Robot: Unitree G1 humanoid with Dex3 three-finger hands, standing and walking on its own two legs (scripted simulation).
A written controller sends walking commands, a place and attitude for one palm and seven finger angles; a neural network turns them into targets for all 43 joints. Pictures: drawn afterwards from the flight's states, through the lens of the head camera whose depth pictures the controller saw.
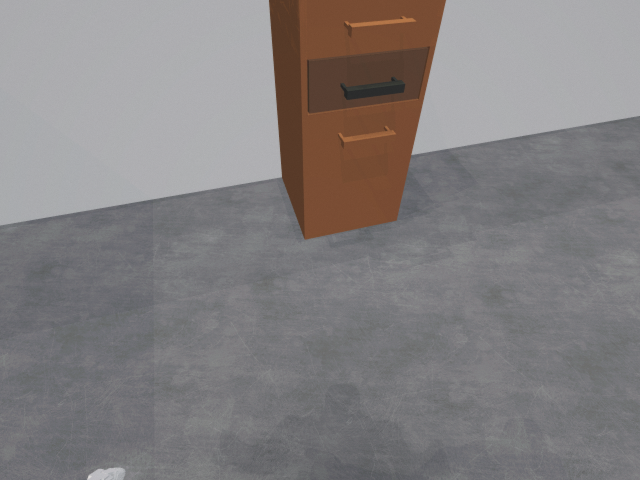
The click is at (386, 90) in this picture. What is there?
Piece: drawer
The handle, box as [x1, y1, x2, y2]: [341, 77, 404, 99]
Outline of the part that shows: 404,83 401,80 397,80 394,77 392,77 392,80 389,82 346,87 343,83 341,83 341,87 344,91 345,97 347,99 403,92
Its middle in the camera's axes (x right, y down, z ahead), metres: +0.16 -0.48 +1.21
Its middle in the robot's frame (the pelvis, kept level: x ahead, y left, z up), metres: +1.23 -0.10 -0.09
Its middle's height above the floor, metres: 0.69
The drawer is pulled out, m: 0.00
